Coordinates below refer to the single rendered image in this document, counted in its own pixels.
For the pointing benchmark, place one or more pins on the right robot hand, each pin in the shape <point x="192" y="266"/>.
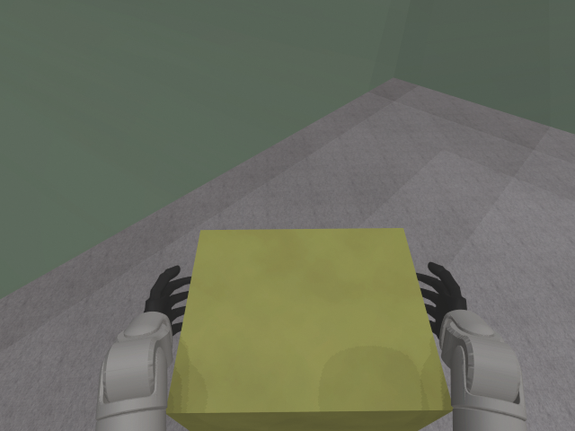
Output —
<point x="449" y="296"/>

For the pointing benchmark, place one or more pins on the left robot forearm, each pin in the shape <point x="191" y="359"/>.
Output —
<point x="132" y="392"/>

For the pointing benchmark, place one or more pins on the left robot hand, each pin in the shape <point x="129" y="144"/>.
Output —
<point x="160" y="299"/>

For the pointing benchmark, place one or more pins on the carton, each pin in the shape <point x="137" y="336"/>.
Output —
<point x="306" y="330"/>

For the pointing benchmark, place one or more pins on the right robot forearm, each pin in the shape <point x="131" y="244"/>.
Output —
<point x="487" y="391"/>

